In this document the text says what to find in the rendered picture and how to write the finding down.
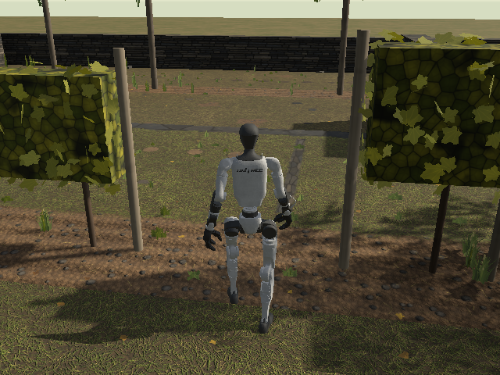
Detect right robot upper arm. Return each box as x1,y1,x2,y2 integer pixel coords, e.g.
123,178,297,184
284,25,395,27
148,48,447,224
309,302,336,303
266,157,286,199

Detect robot right shin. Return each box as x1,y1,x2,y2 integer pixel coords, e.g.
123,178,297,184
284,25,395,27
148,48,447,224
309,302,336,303
260,268,274,323

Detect robot left forearm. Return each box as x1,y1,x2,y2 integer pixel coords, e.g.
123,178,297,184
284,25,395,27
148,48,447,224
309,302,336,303
205,190,222,230

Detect humanoid robot head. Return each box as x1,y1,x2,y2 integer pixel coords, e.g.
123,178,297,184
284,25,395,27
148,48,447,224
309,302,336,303
236,123,262,161

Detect robot right forearm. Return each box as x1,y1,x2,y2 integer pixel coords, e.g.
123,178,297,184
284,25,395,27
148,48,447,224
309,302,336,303
278,187,291,216

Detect left robot upper arm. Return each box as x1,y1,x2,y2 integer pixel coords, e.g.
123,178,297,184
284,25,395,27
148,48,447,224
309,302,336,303
214,157,234,202

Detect robot right hand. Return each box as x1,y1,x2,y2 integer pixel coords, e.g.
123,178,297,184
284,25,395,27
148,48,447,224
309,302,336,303
273,213,292,230

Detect robot left hand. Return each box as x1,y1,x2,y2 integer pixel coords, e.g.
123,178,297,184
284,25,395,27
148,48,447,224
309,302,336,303
203,228,222,251

